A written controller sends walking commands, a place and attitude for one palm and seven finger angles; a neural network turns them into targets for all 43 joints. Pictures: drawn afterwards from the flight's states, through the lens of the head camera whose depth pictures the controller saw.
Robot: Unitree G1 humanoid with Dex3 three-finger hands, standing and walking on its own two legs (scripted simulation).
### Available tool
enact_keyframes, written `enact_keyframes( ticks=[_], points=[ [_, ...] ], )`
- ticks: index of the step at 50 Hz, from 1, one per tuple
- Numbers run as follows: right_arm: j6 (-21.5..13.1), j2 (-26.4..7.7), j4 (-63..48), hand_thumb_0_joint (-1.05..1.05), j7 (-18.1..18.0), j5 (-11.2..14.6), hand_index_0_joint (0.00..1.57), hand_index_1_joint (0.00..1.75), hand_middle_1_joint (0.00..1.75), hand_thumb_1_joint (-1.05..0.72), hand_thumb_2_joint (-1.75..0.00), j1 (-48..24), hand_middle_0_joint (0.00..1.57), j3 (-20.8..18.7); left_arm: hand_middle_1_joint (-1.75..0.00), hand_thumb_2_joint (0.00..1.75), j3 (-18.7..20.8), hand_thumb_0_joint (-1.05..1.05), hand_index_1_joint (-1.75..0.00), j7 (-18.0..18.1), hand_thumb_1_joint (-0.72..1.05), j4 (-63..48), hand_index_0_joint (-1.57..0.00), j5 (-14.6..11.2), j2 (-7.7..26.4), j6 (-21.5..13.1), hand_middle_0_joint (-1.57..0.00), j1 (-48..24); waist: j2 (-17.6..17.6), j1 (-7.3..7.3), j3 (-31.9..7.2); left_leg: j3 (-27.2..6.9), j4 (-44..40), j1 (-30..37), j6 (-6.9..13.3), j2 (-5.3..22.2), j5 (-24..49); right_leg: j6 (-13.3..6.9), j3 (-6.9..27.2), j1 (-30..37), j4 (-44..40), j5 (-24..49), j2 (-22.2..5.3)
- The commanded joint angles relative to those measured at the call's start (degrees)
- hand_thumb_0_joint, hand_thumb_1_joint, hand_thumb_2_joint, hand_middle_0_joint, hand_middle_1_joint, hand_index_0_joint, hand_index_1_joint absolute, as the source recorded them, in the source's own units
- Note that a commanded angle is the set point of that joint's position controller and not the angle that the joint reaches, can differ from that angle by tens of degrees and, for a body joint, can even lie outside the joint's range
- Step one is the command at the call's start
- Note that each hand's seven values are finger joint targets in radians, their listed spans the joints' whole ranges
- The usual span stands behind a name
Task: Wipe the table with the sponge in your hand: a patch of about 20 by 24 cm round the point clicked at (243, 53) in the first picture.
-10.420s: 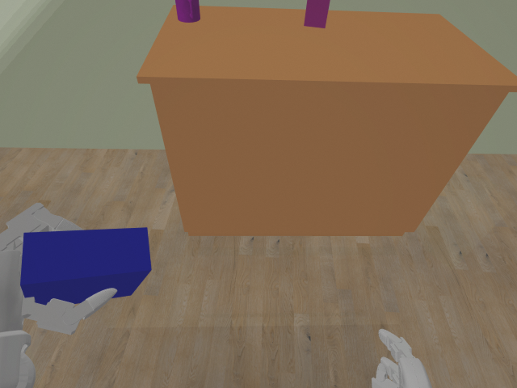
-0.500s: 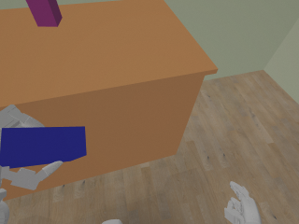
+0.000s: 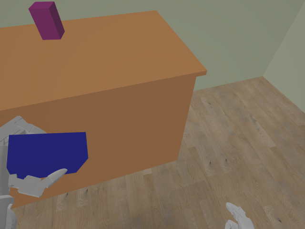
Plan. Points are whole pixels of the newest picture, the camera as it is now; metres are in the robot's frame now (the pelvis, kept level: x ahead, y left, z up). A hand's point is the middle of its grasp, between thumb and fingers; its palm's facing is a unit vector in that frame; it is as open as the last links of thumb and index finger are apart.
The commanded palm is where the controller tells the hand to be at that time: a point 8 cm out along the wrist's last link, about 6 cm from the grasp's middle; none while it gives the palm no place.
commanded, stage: come to a stop and stand still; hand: left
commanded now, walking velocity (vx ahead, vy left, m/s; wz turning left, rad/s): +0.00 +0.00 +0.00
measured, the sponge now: (59, 156) +0.22 +0.20 +0.15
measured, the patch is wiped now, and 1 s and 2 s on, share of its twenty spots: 0.00 0.00 0.00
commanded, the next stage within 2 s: look again from close up in 0.46 s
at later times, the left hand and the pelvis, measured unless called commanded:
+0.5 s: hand (28, 178) +0.17 +0.23 +0.16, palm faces +0.37 -0.85 -0.39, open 9.6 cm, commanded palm +0.13 +0.28 +0.18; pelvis -0.04 +0.00 +0.00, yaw -1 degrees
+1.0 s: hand (11, 159) +0.21 +0.29 +0.15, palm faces +0.35 -0.85 -0.39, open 9.6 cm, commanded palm +0.15 +0.31 +0.18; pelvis -0.02 +0.04 +0.00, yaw -3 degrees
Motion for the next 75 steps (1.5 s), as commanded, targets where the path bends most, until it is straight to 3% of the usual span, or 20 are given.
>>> enact_keyframes(
  ticks=[1, 4, 9, 14, 18, 23, 27, 28, 29, 30, 32, 34, 38, 39, 45, 52, 57, 66, 71, 75],
  points=[
    [-3.4, -6.4, -10.4, 0.0, -1.4, -0.3, 0.2, 0.3, 0.3, -0.9, -0.9, -5.7, 0.2, -2.6, -1.6, 1.3, 8.2, 0.0, -1.6, 1.9, 0.1, -13.5, -1.2, -0.5, 11.0, -5.3, -1.2, -4.1, 3.0, 0.68, -9.1, -5.9, -15.2, 6.9, 2.3, 6.2, 16.2, 2.5, 10.1, 4.6, -5.4, 5.4, -7.4],
    [-3.3, -6.4, -11.2, 0.0, -1.3, -0.6, 0.2, 0.3, 0.3, -0.9, -0.9, -6.4, 0.2, -2.2, -1.6, 1.3, 7.7, 0.0, -1.6, 1.0, 0.1, -12.2, -1.2, -0.3, 10.2, -5.9, -1.2, -2.9, 12.9, 1.01, -5.8, -11.5, -19.9, -2.6, 4.7, 11.4, 12.4, 4.5, 6.8, 6.0, -1.4, -1.3, -3.1],
    [-4.7, -6.7, -11.0, 0.0, -1.0, -0.3, 0.2, 0.3, 0.3, -0.9, -0.9, -5.5, 0.2, -2.5, -1.6, 1.3, 6.3, 0.0, -1.6, 0.9, 0.1, -11.3, -1.2, 0.3, 9.3, -6.3, -1.2, -5.6, 6.4, 0.74, -6.0, -6.1, -16.8, -7.2, 2.8, 6.9, -1.3, 4.1, 9.2, 8.4, -5.0, 0.1, -4.0],
    [-4.8, -5.9, -9.9, 0.0, -0.5, -0.5, 0.2, 0.3, 0.3, -0.9, -0.9, -4.5, 0.2, -2.5, -1.6, 1.3, 6.4, 0.0, -1.6, 1.5, 0.1, -10.9, -1.2, 0.0, 10.6, -5.0, -1.2, -8.6, -3.4, -0.17, -6.1, -2.5, -3.3, 1.0, 1.3, 0.5, -1.9, 0.6, 20.9, -2.8, -18.6, -16.9, -12.3],
    [-4.1, -5.4, -9.6, 0.0, -0.7, -0.6, 0.2, 0.3, 0.3, -0.9, -0.9, -5.1, 0.2, -1.9, -1.6, 1.3, 6.4, 0.0, -1.6, 1.9, 0.1, -9.9, -1.2, -0.2, 10.5, -4.3, -1.2, -7.1, -3.5, -0.08, -6.1, -4.4, -6.6, 2.9, 2.0, 0.6, 1.2, 0.7, 17.0, -1.9, -17.4, -15.3, -11.4],
    [-3.5, -5.9, -10.5, 0.0, -0.9, -0.6, 0.2, 0.3, 0.3, -0.9, -0.9, -5.5, 0.2, -1.4, -1.6, 1.3, 6.1, 0.0, -1.6, 1.7, 0.1, -9.8, -1.2, 0.2, 10.4, -4.5, -1.2, -6.4, 3.2, 0.27, -2.4, -7.4, -15.8, -2.8, 2.9, 3.6, -5.7, 3.0, 13.3, 0.4, -14.7, -16.8, -6.3],
    [-3.9, -6.1, -10.5, 0.0, -0.9, -0.6, 0.2, 0.3, 0.3, -0.9, -0.9, -5.0, 0.2, -1.5, -1.6, 1.3, 6.0, 0.0, -1.6, 1.6, 0.1, -8.7, -1.2, 0.4, 9.8, -4.8, -1.2, -5.9, 4.0, 0.3, -4.1, -8.2, -17.7, -4.9, 3.0, 4.4, -2.9, 3.4, 11.3, 5.7, -11.6, -8.1, -4.3],
    [-7.5, -7.9, -8.8, 0.0, -1.2, -1.8, 0.2, 0.3, 0.3, -0.9, -0.9, 2.5, 0.2, -3.7, -1.6, 1.3, 39.0, 0.0, -1.6, 0.4, 0.1, -22.2, -1.2, 7.8, 56.1, -9.9, -1.2, -65.3, -6.4, 1.88, 3.2, -1.2, -7.4, -6.3, 2.8, 1.4, 4.8, 11.3, 15.2, -3.3, -18.3, 2.9, -5.5],
    [-7.8, -4.5, -6.0, 0.0, -1.2, 0.3, 0.2, 0.3, 0.3, -0.9, -0.9, -0.6, 0.2, -1.9, -1.6, 1.3, 28.4, 0.0, -1.6, -0.8, 0.1, -4.8, -1.2, 4.0, 40.6, -9.6, -1.2, -58.6, 1.7, -0.14, -8.0, -2.8, -5.3, 2.9, 2.4, 1.7, 4.6, 1.3, 15.3, -1.1, -14.6, -1.9, -13.6],
    [-8.8, -4.0, -6.0, 0.0, -0.9, -0.9, 0.2, 0.3, 0.3, -0.9, -0.9, -1.7, 0.2, -2.1, -1.6, 1.3, 14.4, 0.0, -1.6, -2.6, 0.1, 13.2, -1.2, 2.0, 20.2, -7.5, -1.2, -36.3, 4.2, 1.09, -11.3, -3.5, -7.3, 8.9, 1.4, -0.1, 1.2, -0.7, 18.6, -4.4, -12.6, -5.7, -10.7],
    [-8.5, -5.9, -10.5, 0.0, 1.1, 1.2, 0.2, 0.3, 0.3, -0.9, -0.9, -2.2, 0.2, -2.7, -1.6, 1.3, 4.4, 0.0, -1.6, -4.6, 0.1, 8.6, -1.2, -1.5, 8.4, -7.1, -1.2, -13.6, 8.0, 2.6, -8.2, -1.6, -10.9, 6.2, 2.7, -0.4, -2.0, 4.2, 17.4, -1.4, -15.2, -13.9, -8.8],
    [-8.5, -6.1, -12.2, 0.0, 2.9, 1.6, 0.2, 0.3, 0.3, -0.9, -0.9, -3.5, 0.2, -2.6, -1.6, 1.3, 1.2, 0.0, -1.6, -4.8, 0.1, 1.0, -1.2, -1.3, 4.7, -6.7, -1.2, -6.0, 3.1, 2.76, -7.6, -3.0, -14.9, 2.6, 3.2, 0.8, -3.7, 4.7, 13.4, 2.5, -12.5, -13.4, -6.0],
    [-8.7, -6.8, -13.6, 0.0, 2.1, 1.2, 0.2, 0.3, 0.3, -0.9, -0.9, -4.5, 0.2, -1.9, -1.6, 1.3, 8.1, 0.0, -1.6, -2.7, 0.1, -4.0, -1.2, 0.3, 12.0, -5.3, -1.2, -6.1, -8.0, 2.65, -5.7, -4.4, -18.0, -1.4, 3.2, 2.4, -5.8, 4.0, 10.5, 2.9, -11.3, -12.6, -2.8],
    [-8.6, -7.3, -13.6, 0.0, 1.6, 0.8, 0.2, 0.3, 0.3, -0.9, -0.9, -5.0, 0.2, -1.8, -1.6, 1.3, 12.1, 0.0, -1.6, -1.9, 0.1, -6.4, -1.2, 0.5, 16.3, -5.6, -1.2, -9.2, -3.8, 2.37, -5.6, -4.3, -19.0, -0.6, 2.8, 2.2, -4.0, 3.7, 10.2, 2.4, -10.2, -11.7, -2.3],
    [-10.0, -6.6, -13.9, 0.0, 1.1, -0.5, 0.2, 0.3, 0.3, -0.9, -0.9, -5.7, 0.2, -1.4, -1.6, 1.3, 11.4, 0.0, -1.6, -1.7, 0.1, -9.9, -1.2, 1.3, 13.9, -7.9, -1.2, -18.4, 10.5, 2.05, -6.2, -7.2, -23.1, -3.9, 4.3, 5.0, -8.5, 3.0, 8.6, 7.7, -3.3, -1.1, -0.7],
    [-10.6, -6.6, -12.9, 0.0, 2.4, -1.0, 0.2, 0.3, 0.3, -0.9, -0.9, -5.0, 0.2, -1.6, -1.6, 1.3, 5.3, 0.0, -1.6, -2.1, 0.1, -6.9, -1.2, 0.8, 7.9, -7.9, -1.2, -13.4, 2.1, 1.73, -7.9, -4.1, -15.2, 1.4, 2.7, 0.5, 3.4, 2.0, 12.0, 6.0, -8.9, 3.7, -3.1],
    [-8.2, -7.2, -13.2, 0.0, 2.2, -1.1, 0.2, 0.3, 0.3, -0.9, -0.9, -5.6, 0.2, -1.9, -1.6, 1.3, 5.6, 0.0, -1.6, -2.0, 0.1, -4.8, -1.2, 0.0, 8.7, -6.9, -1.2, -12.2, -0.4, 0.99, -7.7, -3.7, -12.5, 2.4, 2.3, -0.4, 6.1, 0.6, 13.8, 3.0, -8.4, 1.5, -4.4],
    [-5.3, -7.5, -15.9, 0.0, 2.7, -0.5, 0.2, 0.3, 0.3, -0.9, -0.9, -6.4, 0.2, -2.4, -1.6, 1.3, 9.3, 0.0, -1.6, -1.7, 0.1, -13.0, -1.2, -0.8, 12.0, -6.9, -1.2, -9.3, 6.2, 0.97, -12.9, -4.8, -7.5, 7.9, 1.5, 3.1, 36.1, 1.2, 6.1, 4.5, 6.4, 12.8, -2.9],
    [-4.4, -7.9, -15.5, 0.0, 3.5, 0.2, 0.2, 0.3, 0.3, -0.9, -0.9, -5.5, 0.2, -3.3, -1.6, 1.3, 11.1, 0.0, -1.6, -1.1, 0.1, -13.0, -1.2, -1.3, 12.6, -7.3, -1.2, -6.6, 1.6, 0.82, -13.5, -3.4, 0.3, 2.4, -0.5, 1.3, 35.3, -1.6, 10.9, 8.7, 7.7, 21.0, -6.4],
    [-2.9, -7.5, -14.2, 0.0, 3.3, 0.4, 0.2, 0.3, 0.3, -0.9, -0.9, -5.7, 0.2, -3.6, -1.6, 1.3, 11.4, 0.0, -1.6, -0.7, 0.1, -10.6, -1.2, -1.6, 12.3, -7.2, -1.2, -7.5, -4.2, 0.28, -11.3, -1.4, 4.7, -2.3, -1.1, -2.0, 16.8, -4.8, 20.2, 6.9, 5.4, 24.9, -13.0]
  ],
)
